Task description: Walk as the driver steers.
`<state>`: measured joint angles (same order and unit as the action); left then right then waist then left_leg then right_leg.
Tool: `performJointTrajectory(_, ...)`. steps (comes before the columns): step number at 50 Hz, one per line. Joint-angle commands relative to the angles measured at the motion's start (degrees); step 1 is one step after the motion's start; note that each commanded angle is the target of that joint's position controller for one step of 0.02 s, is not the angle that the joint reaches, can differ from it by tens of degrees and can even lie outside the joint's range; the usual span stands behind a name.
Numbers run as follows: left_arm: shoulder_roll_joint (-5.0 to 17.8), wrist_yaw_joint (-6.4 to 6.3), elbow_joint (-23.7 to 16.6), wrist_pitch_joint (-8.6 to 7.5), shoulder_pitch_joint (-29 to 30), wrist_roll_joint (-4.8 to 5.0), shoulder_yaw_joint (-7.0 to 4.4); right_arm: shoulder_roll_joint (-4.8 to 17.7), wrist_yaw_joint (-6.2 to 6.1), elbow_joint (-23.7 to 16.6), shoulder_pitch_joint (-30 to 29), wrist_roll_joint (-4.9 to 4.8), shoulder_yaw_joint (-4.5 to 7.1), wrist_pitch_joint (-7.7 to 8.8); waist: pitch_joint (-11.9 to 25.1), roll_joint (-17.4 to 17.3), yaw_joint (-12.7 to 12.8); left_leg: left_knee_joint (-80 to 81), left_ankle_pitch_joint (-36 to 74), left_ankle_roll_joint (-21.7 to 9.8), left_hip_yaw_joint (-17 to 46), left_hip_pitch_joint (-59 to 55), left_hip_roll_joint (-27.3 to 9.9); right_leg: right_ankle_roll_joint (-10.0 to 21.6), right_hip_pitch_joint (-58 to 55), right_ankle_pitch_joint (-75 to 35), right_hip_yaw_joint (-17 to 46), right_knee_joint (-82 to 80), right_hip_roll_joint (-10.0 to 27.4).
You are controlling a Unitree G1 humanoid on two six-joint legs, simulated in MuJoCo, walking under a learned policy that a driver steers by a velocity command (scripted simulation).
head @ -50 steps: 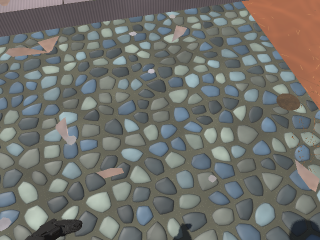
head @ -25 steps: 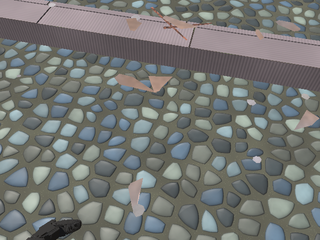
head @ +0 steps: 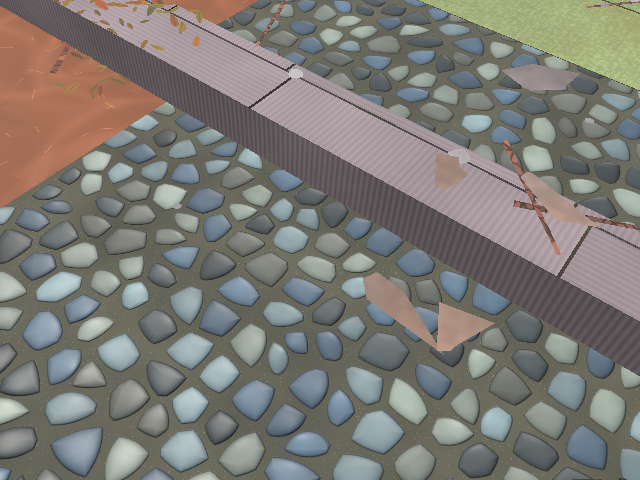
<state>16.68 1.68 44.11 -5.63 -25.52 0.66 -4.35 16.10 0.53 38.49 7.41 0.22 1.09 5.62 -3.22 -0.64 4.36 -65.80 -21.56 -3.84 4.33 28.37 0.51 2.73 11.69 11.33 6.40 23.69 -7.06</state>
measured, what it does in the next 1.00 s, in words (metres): walks ahead, turning right: left foot, then right foot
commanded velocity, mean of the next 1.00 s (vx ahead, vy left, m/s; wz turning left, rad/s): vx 1.00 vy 0.00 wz -0.82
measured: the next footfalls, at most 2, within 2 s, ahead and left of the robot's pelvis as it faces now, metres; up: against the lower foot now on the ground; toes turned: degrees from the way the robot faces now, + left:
left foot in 0.20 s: +0.35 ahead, +0.15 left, +0.00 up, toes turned -13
right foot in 0.64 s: +0.67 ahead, -0.23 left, +0.00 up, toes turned -35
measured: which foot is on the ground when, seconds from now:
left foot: up 0.00-0.18, down 0.20-0.64, up 0.66-1.00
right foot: down 0.00-0.20, up 0.22-0.62, down 0.64-1.00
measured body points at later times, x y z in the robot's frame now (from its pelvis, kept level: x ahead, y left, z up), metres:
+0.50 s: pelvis +0.39 +0.00 -0.01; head +0.40 -0.03 +0.44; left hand +0.70 +0.15 -0.06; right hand +0.26 -0.28 -0.14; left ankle +0.31 +0.16 -0.74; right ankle +0.51 -0.19 -0.66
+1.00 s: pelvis +0.76 -0.23 +0.00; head +0.77 -0.26 +0.45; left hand +1.02 -0.09 -0.11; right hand +0.78 -0.57 -0.03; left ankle +0.95 -0.14 -0.71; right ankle +0.64 -0.21 -0.73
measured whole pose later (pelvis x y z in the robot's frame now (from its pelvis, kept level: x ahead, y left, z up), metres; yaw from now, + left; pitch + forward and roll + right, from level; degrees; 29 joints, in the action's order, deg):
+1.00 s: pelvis +0.76 -0.23 +0.00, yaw -52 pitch +3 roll +3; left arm 16.4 -0.5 39.7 -1.0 -21.4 2.8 -2.6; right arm 14.2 0.0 29.4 -0.2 0.4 -0.6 6.7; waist -0.7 1.2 4.6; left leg -36.0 -13.2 2.5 6.2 24.5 -1.7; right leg 6.0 7.3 21.6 16.0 30.4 -7.8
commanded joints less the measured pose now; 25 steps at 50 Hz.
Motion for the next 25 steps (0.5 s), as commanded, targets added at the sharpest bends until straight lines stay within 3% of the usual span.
performJointTrajectory(1, 5.2, -0.52, -5.0, -1.19, 4.8, 1.49, -0.43, 1.6, 0.45, -6.4, -3.4, 0.90, -0.49, 2.17, -0.4, 3.6, -4.6, 15.0, 0.9, 1.9, 3.2, 6.4, -3.8, 13.3, -1.6, 5.2, 24.6, -13.6, 15.1)
performJointTrajectory(4, 8.5, -1.52, -5.4, -0.46, 5.5, 1.95, -1.55, 2.1, 1.38, -7.2, -7.8, 0.43, -0.74, 3.14, -1.5, 3.4, -3.9, 27.5, 18.1, 3.7, 0.9, -10.0, -1.1, 10.8, 11.4, 4.2, 19.7, -15.4, 13.4)
performJointTrajectory(7, 7.5, -1.61, -4.3, 0.26, 1.3, 2.54, -1.18, 4.8, 0.77, -7.2, -7.8, -0.58, 0.79, 2.82, -0.9, 4.2, -4.1, 32.2, 20.4, 4.5, 1.0, -20.0, -0.3, 8.0, 12.1, 3.9, 19.0, -12.7, 13.2)
performJointTrajectory(9, 6.8, -1.45, -3.6, 0.66, -0.1, 2.28, -0.79, 7.1, -0.23, -6.7, -3.6, -0.97, 2.54, 2.70, 1.8, 3.7, -7.4, 35.9, 15.1, 3.4, 0.1, -27.4, 0.5, 5.3, 10.3, -4.3, 17.0, -2.5, 10.7)
performJointTrajectory(10, 5.9, -1.16, -4.4, 0.58, 1.8, 1.58, -0.34, 9.2, -0.84, -5.2, 5.2, -0.98, 3.80, 2.69, 7.3, 2.1, -12.5, 35.1, 12.8, 1.8, 2.8, -38.4, -3.2, 3.0, 14.9, -7.6, 13.7, 11.2, 8.2)
performJointTrajectory(11, 1.3, -1.30, -5.8, 0.38, 1.1, -0.22, 1.27, 13.3, -1.56, -3.6, 17.9, -0.87, 5.03, 2.02, 17.6, -6.1, -16.4, 36.0, -1.0, -2.1, 16.7, -53.2, -15.2, 1.3, 23.1, 6.4, 8.3, 31.1, 4.8)
performJointTrajectory(12, -2.0, -1.80, -8.4, -0.04, -5.1, 4.08, 2.79, 16.1, -0.58, -1.9, 19.2, 0.14, 5.42, 1.20, 22.7, -25.2, -11.5, 47.8, -23.7, -9.3, 46.9, -57.6, -26.3, 0.1, 36.6, 19.2, 3.0, 48.6, 4.8)
performJointTrajectory(13, 2.4, -2.73, -7.0, 0.71, -1.2, 4.55, 2.00, 10.8, -0.46, -2.8, 15.3, -0.38, 4.56, 1.05, 13.0, -15.3, -12.2, 50.4, -27.4, -8.0, 46.3, -50.1, -24.2, -0.4, 42.3, 14.0, 2.0, 55.6, 8.5)
performJointTrajectory(14, 3.6, -2.72, -7.6, 1.13, 4.1, 3.27, 1.64, 7.9, -0.71, -1.9, 13.9, -0.72, 3.90, 0.85, 6.1, -9.5, -12.3, 50.2, -17.2, -6.9, 35.8, -44.4, -22.7, -0.3, 44.4, 9.8, 0.1, 57.4, 10.3)
performJointTrajectory(15, 3.3, -2.49, -7.2, 1.69, 5.6, 2.15, 1.54, 6.0, -0.78, -1.2, 12.3, 0.08, 3.39, 0.59, 3.6, -3.4, -10.5, 50.6, -7.4, -6.4, 27.8, -38.6, -20.7, -0.5, 41.6, 7.2, -0.4, 56.5, 12.5)
performJointTrajectory(16, 2.5, -2.02, -7.9, 2.15, 7.8, 1.42, 1.31, 4.3, -0.62, -0.4, 10.2, 1.04, 3.00, 0.47, 0.3, -2.5, -8.8, 51.8, -0.9, -5.9, 20.9, -33.0, -18.0, -0.3, 40.0, 5.6, -0.3, 54.4, 14.0)
performJointTrajectory(17, 1.3, -1.44, -8.9, 2.84, 8.5, 1.79, 1.39, 3.2, -0.58, 0.3, 8.2, 1.42, 2.80, 0.57, -1.2, -5.2, -6.7, 52.9, 3.5, -5.4, 15.8, -28.9, -17.1, -0.3, 38.3, 5.1, 0.2, 53.2, 15.8)
performJointTrajectory(18, 0.3, -1.03, -9.5, 3.62, 9.6, 2.22, 1.60, 2.1, -0.38, 0.9, 6.9, 0.85, 2.72, 0.73, -1.9, -5.2, -5.8, 53.9, 7.3, -4.8, 11.5, -26.6, -16.5, -0.4, 37.8, 5.3, 0.1, 52.0, 17.1)
performJointTrajectory(19, -0.1, -0.70, -10.3, 4.19, 10.5, 2.24, 1.73, 2.1, -0.31, 1.3, 6.1, 0.35, 2.84, 0.89, -2.1, -4.5, -5.0, 54.8, 10.9, -4.5, 7.9, -25.4, -16.3, -0.7, 38.0, 4.5, -0.1, 51.3, 17.6)
performJointTrajectory(22, 0.5, 0.19, -12.4, 4.40, 13.4, 1.30, 2.19, 4.9, -0.80, 1.8, 3.2, 0.21, 3.57, 1.65, -3.4, -2.0, -3.1, 57.9, 19.2, -4.0, -2.6, -22.0, -15.2, -1.9, 37.2, -4.4, -0.8, 44.3, 18.0)
performJointTrajectory(25, 1.8, 1.66, -14.1, 3.62, 20.8, 0.90, 2.47, 9.0, -1.27, 2.9, 4.6, 0.04, 4.41, 1.90, -5.6, 2.3, -5.2, 61.2, 22.4, -1.4, -12.3, -21.1, -12.1, -0.5, 29.9, -16.0, -7.2, 28.4, 15.5)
